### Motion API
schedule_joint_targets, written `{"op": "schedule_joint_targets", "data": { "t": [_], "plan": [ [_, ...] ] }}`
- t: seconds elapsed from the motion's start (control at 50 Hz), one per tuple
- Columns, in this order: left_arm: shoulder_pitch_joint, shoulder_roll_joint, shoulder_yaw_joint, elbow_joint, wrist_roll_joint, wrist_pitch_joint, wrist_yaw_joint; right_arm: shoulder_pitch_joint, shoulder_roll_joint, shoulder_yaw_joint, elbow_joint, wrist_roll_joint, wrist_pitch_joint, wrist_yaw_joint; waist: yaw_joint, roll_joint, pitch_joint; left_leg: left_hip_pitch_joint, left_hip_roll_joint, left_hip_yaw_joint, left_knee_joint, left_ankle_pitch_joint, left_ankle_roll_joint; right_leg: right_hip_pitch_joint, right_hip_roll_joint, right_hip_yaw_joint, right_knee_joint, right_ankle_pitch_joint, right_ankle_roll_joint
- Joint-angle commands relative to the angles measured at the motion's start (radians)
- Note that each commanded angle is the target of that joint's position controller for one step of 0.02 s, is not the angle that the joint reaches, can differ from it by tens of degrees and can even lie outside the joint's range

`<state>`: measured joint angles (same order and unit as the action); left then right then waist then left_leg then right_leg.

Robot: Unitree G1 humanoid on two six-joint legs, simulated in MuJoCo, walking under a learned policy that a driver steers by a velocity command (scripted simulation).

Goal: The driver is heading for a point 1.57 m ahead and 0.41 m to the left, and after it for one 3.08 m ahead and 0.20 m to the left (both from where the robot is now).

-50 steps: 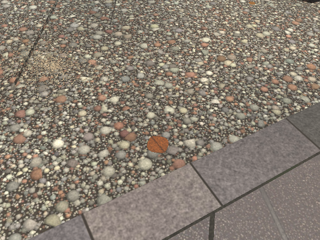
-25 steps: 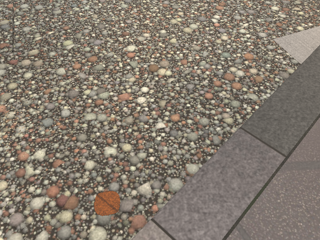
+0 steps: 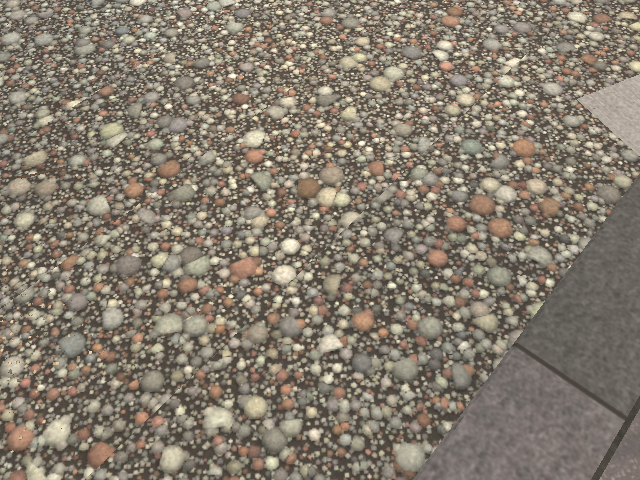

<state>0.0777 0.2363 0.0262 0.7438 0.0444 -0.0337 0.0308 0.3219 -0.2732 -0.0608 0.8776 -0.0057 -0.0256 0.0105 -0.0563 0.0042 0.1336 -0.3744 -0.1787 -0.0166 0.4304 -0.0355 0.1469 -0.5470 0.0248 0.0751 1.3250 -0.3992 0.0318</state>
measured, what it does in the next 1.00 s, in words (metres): walks ahead, turning left: right foot, then left foot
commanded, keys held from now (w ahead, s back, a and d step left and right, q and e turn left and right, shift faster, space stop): q+shift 0.44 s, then shift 0.56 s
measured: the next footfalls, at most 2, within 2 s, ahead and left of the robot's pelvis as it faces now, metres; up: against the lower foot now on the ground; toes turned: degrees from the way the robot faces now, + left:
right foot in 0.42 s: +0.22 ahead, -0.13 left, +0.00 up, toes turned +34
left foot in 0.92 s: +0.06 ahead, -0.02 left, +0.00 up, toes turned +31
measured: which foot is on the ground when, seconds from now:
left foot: down 0.00-0.42, up 0.44-0.90, down 0.92-1.00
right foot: up 0.00-0.40, down 0.42-1.00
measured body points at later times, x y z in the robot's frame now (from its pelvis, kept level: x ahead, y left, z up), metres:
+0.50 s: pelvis +0.11 -0.08 +0.02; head +0.15 -0.09 +0.46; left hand +0.14 +0.25 -0.05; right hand +0.36 -0.31 -0.09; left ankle +0.08 +0.03 -0.68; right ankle +0.19 -0.15 -0.73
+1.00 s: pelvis +0.12 -0.10 +0.02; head +0.12 -0.08 +0.47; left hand +0.01 +0.15 -0.12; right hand +0.36 -0.23 -0.10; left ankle +0.03 -0.04 -0.73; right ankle +0.19 -0.16 -0.72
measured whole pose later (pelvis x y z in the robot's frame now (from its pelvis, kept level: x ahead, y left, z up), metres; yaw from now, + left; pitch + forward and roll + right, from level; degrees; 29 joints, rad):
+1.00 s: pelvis +0.12 -0.10 +0.02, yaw +35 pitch -1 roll +1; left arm 0.30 0.26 0.01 0.80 0.01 0.03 0.01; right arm 0.19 -0.24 0.01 0.82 -0.02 0.04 -0.01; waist 0.04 -0.03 0.03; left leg -0.11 -0.07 -0.07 0.40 -0.26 0.05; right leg -0.24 0.02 -0.03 0.46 -0.24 -0.04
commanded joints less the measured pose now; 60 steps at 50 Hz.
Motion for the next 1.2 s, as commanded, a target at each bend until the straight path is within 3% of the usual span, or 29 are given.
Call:
{"op": "schedule_joint_targets", "data": {
  "t": [0.02, 0.1, 0.18, 0.3, 0.34, 0.38, 0.4, 0.42, 0.44, 0.46, 0.48, 0.5, 0.52, 0.54, 0.62, 0.7, 0.8, 0.86, 0.9, 0.92, 0.94, 0.96, 0.98, 1.0, 1.04, 1.06, 1.12, 1.2],
  "plan": [
    [0.144, 0.08, 0.01, -0.048, 0.006, 0.047, 0.007, 0.023, -0.158, -0.039, -0.088, -0.005, -0.007, -0.004, 0.083, -0.038, -0.225, 0.107, 0.283, -0.384, -0.117, 0.455, 0.123, 0.021, -0.025, -0.004, -0.134, 0.023, 0.012],
    [0.046, 0.11, 0.012, -0.094, -0.004, 0.07, 0.011, 0.037, -0.185, -0.057, -0.122, 0.009, 0.024, -0.019, 0.046, 0.064, -0.25, 0.148, 0.221, -0.433, -0.118, 0.165, 0.006, -0.038, -0.015, 0.022, -0.258, 0.116, 0.026],
    [-0.044, 0.126, 0.012, -0.125, -0.015, 0.069, 0.006, 0.054, -0.195, -0.073, -0.147, 0.013, 0.057, -0.027, -0.002, 0.122, -0.21, 0.253, 0.203, -0.541, -0.142, -0.114, -0.019, -0.117, 0.003, 0.062, -0.375, 0.127, 0.028],
    [-0.073, 0.137, 0.004, -0.145, -0.036, 0.028, 0.003, 0.025, -0.217, -0.087, -0.19, -0.007, 0.07, -0.017, -0.017, 0.15, -0.193, 0.282, 0.209, -0.635, -0.077, 0.005, 0.023, -0.003, 0.054, 0.08, -0.565, 0.075, -0.018],
    [-0.03, 0.146, 0.005, -0.14, -0.043, 0.02, 0.005, -0.016, -0.221, -0.087, -0.21, -0.01, 0.073, -0.01, 0.005, 0.158, -0.19, 0.226, 0.199, -0.664, -0.061, 0.069, 0.009, 0.12, 0.071, 0.078, -0.664, 0.058, -0.03],
    [0.04, 0.164, 0.013, -0.126, -0.047, 0.015, 0.016, -0.073, -0.22, -0.085, -0.233, -0.006, 0.074, -0.006, 0.047, 0.164, -0.178, 0.138, 0.165, -0.69, -0.055, -0.009, -0.04, 0.294, 0.074, 0.072, -0.848, 0.105, -0.034],
    [0.069, 0.179, 0.019, -0.121, -0.041, 0.011, 0.025, -0.085, -0.206, -0.079, -0.238, 0.005, 0.071, -0.006, 0.072, 0.122, -0.174, 0.067, 0.121, -0.664, -0.01, -0.167, -0.086, 0.408, 0.033, 0.085, -0.997, 0.192, -0.039],
    [0.033, 0.234, 0.029, -0.138, -0.034, 0.012, 0.036, -0.001, -0.137, -0.062, -0.232, 0.013, 0.066, -0.008, 0.017, -0.047, -0.214, -0.008, 0.029, -0.525, 0.139, -0.503, -0.14, 0.519, -0.151, 0.239, -1.093, 0.143, -0.079],
    [-0.01, 0.307, 0.036, -0.185, -0.031, 0.023, 0.033, 0.042, -0.125, -0.06, -0.241, 0.016, 0.068, -0.016, 0.001, -0.181, -0.228, -0.14, -0.085, -0.271, 0.415, -0.618, -0.174, 0.539, -0.389, 0.485, -1.123, 0.134, -0.171],
    [0.023, 0.277, 0.036, -0.157, -0.019, 0.03, 0.021, -0.009, -0.245, -0.081, -0.244, -0.028, 0.067, -0.012, 0.019, -0.122, -0.193, -0.158, -0.015, -0.207, 0.55, -0.526, -0.189, 0.423, -0.383, 0.476, -1.113, 0.278, -0.237],
    [0.024, 0.225, 0.028, -0.152, -0.023, 0.029, 0.013, -0.014, -0.256, -0.085, -0.235, -0.035, 0.073, -0.003, 0.007, -0.101, -0.184, -0.124, 0.032, -0.184, 0.643, -0.456, -0.187, 0.381, -0.351, 0.379, -1.073, 0.4, -0.248],
    [0.006, 0.194, 0.022, -0.154, -0.026, 0.029, 0.003, -0.003, -0.24, -0.079, -0.218, -0.031, 0.081, 0.007, 0.003, -0.084, -0.159, -0.108, 0.041, -0.169, 0.706, -0.398, -0.182, 0.343, -0.276, 0.259, -1.049, 0.468, -0.231],
    [-0.002, 0.187, 0.019, -0.16, -0.023, 0.033, 0.002, 0.012, -0.216, -0.071, -0.209, -0.018, 0.086, 0.016, -0.004, -0.113, -0.159, -0.111, 0.037, -0.147, 0.754, -0.372, -0.188, 0.344, -0.22, 0.187, -1.033, 0.5, -0.215],
    [0.017, 0.184, 0.017, -0.162, -0.02, 0.034, 0.006, 0.017, -0.208, -0.065, -0.2, -0.009, 0.089, 0.023, 0.009, -0.141, -0.161, -0.122, 0.033, -0.124, 0.804, -0.366, -0.194, 0.355, -0.204, 0.152, -1.023, 0.588, -0.22],
    [0.14, 0.193, 0.025, -0.122, -0.029, 0.026, -0.001, -0.064, -0.183, -0.044, -0.21, 0.0, 0.1, 0.018, 0.058, -0.149, -0.171, -0.175, 0.041, -0.126, 0.745, -0.374, -0.211, 0.482, -0.207, 0.128, -0.984, 0.73, -0.214],
    [0.186, 0.195, 0.03, -0.091, -0.029, 0.022, -0.004, -0.095, -0.153, -0.026, -0.194, 0.004, 0.11, 0.01, 0.073, -0.175, -0.186, -0.129, 0.048, -0.13, 0.577, -0.389, -0.207, 0.53, -0.219, 0.145, -0.993, 0.626, -0.212],
    [0.187, 0.19, 0.03, -0.068, -0.022, 0.029, -0.018, -0.133, -0.108, 0.005, -0.173, 0.005, 0.11, -0.002, 0.081, -0.185, -0.175, 0.069, 0.09, -0.051, 0.317, -0.442, -0.165, 0.426, -0.229, 0.142, -1.015, 0.466, -0.238],
    [0.21, 0.191, 0.031, -0.036, -0.022, 0.045, -0.024, -0.11, -0.091, 0.02, -0.147, 0.01, 0.1, -0.012, 0.072, -0.183, -0.165, 0.173, 0.1, -0.013, 0.114, -0.381, -0.132, 0.395, -0.232, 0.149, -0.989, 0.516, -0.241],
    [0.222, 0.181, 0.026, -0.014, -0.03, 0.051, -0.023, -0.064, -0.08, 0.032, -0.117, 0.001, 0.082, -0.021, 0.039, -0.13, -0.167, 0.333, 0.13, -0.033, -0.162, -0.144, -0.103, 0.318, -0.213, 0.121, -0.94, 0.527, -0.179],
    [0.25, 0.155, 0.019, -0.013, -0.033, 0.046, -0.023, -0.073, -0.125, 0.029, -0.119, -0.014, 0.067, -0.028, 0.059, -0.056, -0.193, 0.427, 0.234, -0.16, -0.2, -0.118, -0.077, 0.244, -0.185, 0.096, -0.899, 0.419, -0.124],
    [0.268, 0.099, 0.005, -0.038, -0.04, 0.037, -0.027, -0.114, -0.195, 0.021, -0.132, -0.023, 0.058, -0.032, 0.101, 0.135, -0.19, 0.433, 0.421, -0.36, -0.183, 0.087, -0.012, 0.158, -0.07, -0.014, -0.824, 0.167, -0.078],
    [0.227, 0.103, 0.0, -0.016, -0.039, 0.047, -0.014, -0.169, -0.121, 0.042, -0.127, -0.013, 0.048, -0.028, 0.085, 0.14, -0.132, 0.218, 0.461, -0.319, -0.157, 0.178, 0.051, 0.289, -0.053, -0.048, -0.856, 0.034, -0.069],
    [0.22, 0.11, 0.001, -0.008, -0.036, 0.053, -0.011, -0.206, -0.086, 0.056, -0.131, -0.012, 0.038, -0.025, 0.104, 0.136, -0.113, 0.187, 0.406, -0.276, -0.161, 0.129, 0.027, 0.342, -0.051, -0.038, -0.888, 0.085, -0.07],
    [0.2, 0.116, 0.002, 0.004, -0.033, 0.053, -0.013, -0.206, -0.08, 0.06, -0.119, -0.011, 0.033, -0.026, 0.096, 0.139, -0.107, 0.176, 0.352, -0.241, -0.161, 0.039, -0.014, 0.374, -0.05, -0.028, -0.932, 0.175, -0.07],
    [0.201, 0.146, 0.009, 0.021, -0.027, 0.047, -0.023, -0.164, -0.094, 0.061, -0.088, -0.005, 0.028, -0.036, 0.089, 0.148, -0.102, 0.157, 0.288, -0.212, -0.164, -0.055, -0.061, 0.426, -0.072, -0.008, -0.967, 0.292, -0.069],
    [0.217, 0.15, 0.009, 0.041, -0.03, 0.042, -0.026, -0.14, -0.099, 0.06, -0.075, -0.001, 0.028, -0.036, 0.083, 0.114, -0.102, 0.164, 0.27, -0.2, -0.171, -0.09, -0.069, 0.423, -0.082, 0.0, -0.969, 0.308, -0.075],
    [0.219, 0.121, 0.002, 0.084, -0.033, 0.039, -0.025, -0.115, -0.089, 0.065, -0.038, 0.0, 0.027, -0.037, 0.08, 0.031, -0.078, 0.175, 0.262, -0.189, -0.162, -0.117, -0.067, 0.409, -0.09, 0.009, -0.992, 0.301, -0.077],
    [0.206, 0.116, 0.001, 0.129, -0.034, 0.037, -0.021, -0.104, -0.087, 0.066, 0.004, 0.0, 0.021, -0.037, 0.078, 0.007, -0.091, 0.175, 0.253, -0.178, -0.158, -0.109, -0.068, 0.427, -0.098, 0.018, -1.006, 0.307, -0.08]
  ]
}}
Velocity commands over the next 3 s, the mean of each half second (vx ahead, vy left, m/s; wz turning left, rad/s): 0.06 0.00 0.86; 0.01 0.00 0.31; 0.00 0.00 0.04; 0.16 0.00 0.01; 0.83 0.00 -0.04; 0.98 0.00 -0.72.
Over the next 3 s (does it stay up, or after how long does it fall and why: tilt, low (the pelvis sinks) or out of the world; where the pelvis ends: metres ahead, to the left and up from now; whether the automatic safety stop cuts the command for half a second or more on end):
stays up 0.85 0.32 -0.09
